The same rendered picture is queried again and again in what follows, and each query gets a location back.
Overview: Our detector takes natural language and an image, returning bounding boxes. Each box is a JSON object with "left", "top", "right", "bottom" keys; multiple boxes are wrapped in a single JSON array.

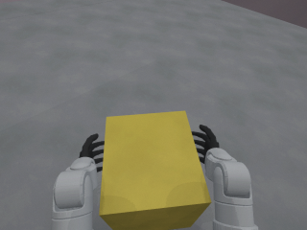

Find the carton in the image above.
[{"left": 99, "top": 110, "right": 212, "bottom": 230}]

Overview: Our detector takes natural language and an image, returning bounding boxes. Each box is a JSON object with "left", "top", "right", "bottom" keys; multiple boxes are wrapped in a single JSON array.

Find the right robot hand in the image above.
[{"left": 191, "top": 125, "right": 220, "bottom": 164}]

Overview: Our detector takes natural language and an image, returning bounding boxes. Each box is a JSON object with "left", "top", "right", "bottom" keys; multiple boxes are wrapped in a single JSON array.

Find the left robot hand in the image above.
[{"left": 79, "top": 133, "right": 105, "bottom": 172}]

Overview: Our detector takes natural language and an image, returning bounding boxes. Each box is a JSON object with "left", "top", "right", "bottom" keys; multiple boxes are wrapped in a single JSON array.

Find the robot left forearm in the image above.
[{"left": 51, "top": 156, "right": 98, "bottom": 230}]

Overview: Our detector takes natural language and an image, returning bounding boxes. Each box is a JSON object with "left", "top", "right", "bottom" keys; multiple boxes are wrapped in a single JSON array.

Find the robot right forearm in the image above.
[{"left": 204, "top": 148, "right": 259, "bottom": 230}]

